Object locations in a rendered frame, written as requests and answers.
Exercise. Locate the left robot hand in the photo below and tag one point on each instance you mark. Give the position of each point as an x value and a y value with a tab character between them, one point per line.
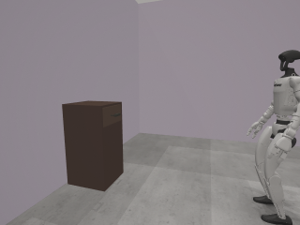
284	144

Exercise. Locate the cabinet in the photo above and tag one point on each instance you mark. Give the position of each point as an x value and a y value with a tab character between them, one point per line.
94	153

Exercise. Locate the robot left upper arm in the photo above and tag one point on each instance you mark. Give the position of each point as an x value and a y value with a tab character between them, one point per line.
295	85

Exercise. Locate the drawer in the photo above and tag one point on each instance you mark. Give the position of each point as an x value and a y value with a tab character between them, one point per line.
107	113

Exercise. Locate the robot right foot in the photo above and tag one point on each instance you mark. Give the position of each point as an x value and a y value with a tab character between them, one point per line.
262	199

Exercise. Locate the humanoid robot torso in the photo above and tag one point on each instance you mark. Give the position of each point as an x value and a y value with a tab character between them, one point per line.
283	103

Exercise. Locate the right robot hand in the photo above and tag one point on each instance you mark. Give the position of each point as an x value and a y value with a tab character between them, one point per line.
257	126

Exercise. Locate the robot left forearm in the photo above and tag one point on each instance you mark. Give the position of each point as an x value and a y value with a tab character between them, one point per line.
293	126

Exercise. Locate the handle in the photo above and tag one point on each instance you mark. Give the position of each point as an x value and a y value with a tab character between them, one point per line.
116	114

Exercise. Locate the robot right forearm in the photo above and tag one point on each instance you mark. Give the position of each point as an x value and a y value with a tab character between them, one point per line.
267	115

